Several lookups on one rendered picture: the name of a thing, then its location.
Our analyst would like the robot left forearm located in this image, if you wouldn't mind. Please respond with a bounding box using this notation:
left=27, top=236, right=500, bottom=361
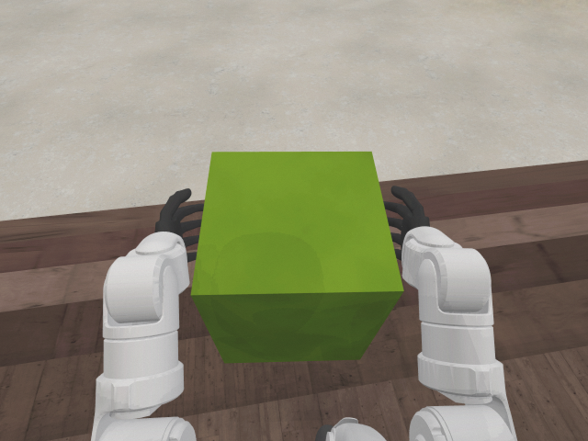
left=91, top=232, right=190, bottom=441

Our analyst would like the right robot thigh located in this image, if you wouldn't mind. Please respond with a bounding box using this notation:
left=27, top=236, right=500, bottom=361
left=326, top=423, right=386, bottom=441

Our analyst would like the right robot upper arm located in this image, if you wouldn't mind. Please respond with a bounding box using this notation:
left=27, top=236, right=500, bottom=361
left=409, top=405, right=515, bottom=441

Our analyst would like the robot right hand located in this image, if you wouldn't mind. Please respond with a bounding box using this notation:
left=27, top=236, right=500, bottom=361
left=383, top=186, right=430, bottom=260

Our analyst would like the robot left hand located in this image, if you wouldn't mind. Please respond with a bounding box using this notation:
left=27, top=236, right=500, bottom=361
left=155, top=188, right=204, bottom=262

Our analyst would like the robot right forearm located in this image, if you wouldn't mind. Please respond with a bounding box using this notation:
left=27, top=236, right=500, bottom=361
left=401, top=226, right=517, bottom=441

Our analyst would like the left robot upper arm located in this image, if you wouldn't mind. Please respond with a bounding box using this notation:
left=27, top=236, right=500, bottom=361
left=99, top=417, right=197, bottom=441

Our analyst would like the robot right shin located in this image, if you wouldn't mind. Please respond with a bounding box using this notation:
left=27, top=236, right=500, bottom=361
left=333, top=417, right=358, bottom=429

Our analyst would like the carton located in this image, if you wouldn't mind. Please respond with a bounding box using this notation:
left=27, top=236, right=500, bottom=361
left=191, top=152, right=404, bottom=363

